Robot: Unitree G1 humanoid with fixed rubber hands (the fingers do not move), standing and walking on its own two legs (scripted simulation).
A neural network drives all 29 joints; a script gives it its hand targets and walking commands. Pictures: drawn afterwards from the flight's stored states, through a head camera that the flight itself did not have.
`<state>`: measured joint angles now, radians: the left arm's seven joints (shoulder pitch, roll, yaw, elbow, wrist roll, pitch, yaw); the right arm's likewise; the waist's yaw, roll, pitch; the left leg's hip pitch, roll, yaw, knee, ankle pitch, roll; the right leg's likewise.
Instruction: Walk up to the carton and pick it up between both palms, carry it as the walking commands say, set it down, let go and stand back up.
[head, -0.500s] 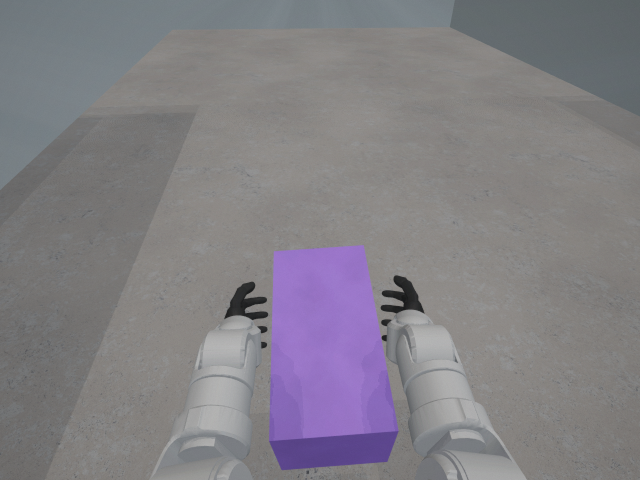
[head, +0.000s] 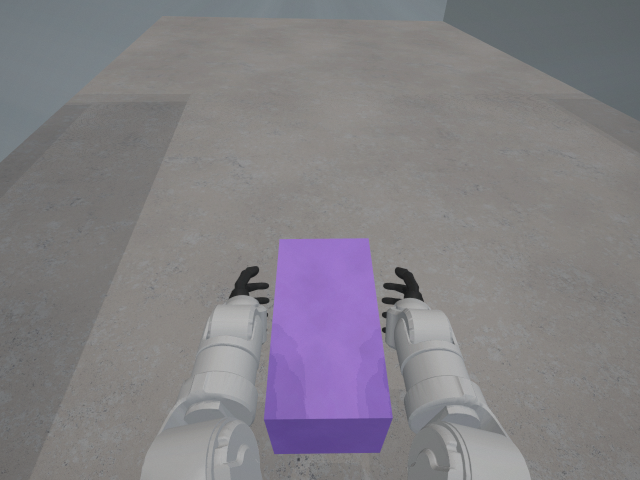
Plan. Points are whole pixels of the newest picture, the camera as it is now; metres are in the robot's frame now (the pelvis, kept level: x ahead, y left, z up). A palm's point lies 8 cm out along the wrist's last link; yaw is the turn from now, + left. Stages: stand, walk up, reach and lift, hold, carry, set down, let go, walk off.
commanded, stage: reach and lift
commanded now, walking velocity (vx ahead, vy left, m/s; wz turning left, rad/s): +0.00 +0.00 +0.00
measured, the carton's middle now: (325, 337) +0.36 +0.00 -0.03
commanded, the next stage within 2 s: hold in 0.68 s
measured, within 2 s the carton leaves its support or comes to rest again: neither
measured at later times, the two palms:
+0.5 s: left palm (238, 324) +0.31 +0.12 +0.05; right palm (412, 323) +0.31 -0.11 +0.06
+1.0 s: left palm (234, 330) +0.31 +0.13 +0.05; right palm (412, 326) +0.31 -0.11 +0.06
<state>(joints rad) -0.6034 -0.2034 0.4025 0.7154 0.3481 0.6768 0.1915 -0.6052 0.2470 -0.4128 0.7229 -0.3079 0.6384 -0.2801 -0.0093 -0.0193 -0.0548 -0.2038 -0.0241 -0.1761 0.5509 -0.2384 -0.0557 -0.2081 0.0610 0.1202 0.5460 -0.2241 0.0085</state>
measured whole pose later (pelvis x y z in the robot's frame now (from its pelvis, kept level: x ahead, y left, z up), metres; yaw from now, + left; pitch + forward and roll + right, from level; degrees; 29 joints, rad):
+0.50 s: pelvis +0.01 +0.01 +0.00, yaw +0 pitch -7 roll +0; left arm -0.45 -0.21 0.31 0.55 0.30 0.70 0.12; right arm -0.48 0.23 -0.29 0.58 -0.27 0.69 -0.21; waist -0.01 -0.01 -0.05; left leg -0.16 -0.03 -0.16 0.52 -0.23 -0.04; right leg -0.17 0.05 0.13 0.52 -0.22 0.02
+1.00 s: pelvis +0.01 +0.00 +0.00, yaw +0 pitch -7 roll +0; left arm -0.38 -0.19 0.24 0.48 0.27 0.73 0.10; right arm -0.42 0.21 -0.22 0.51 -0.23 0.74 -0.20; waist -0.01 -0.01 -0.05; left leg -0.14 -0.02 -0.16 0.50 -0.23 -0.04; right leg -0.15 0.05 0.12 0.50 -0.22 0.01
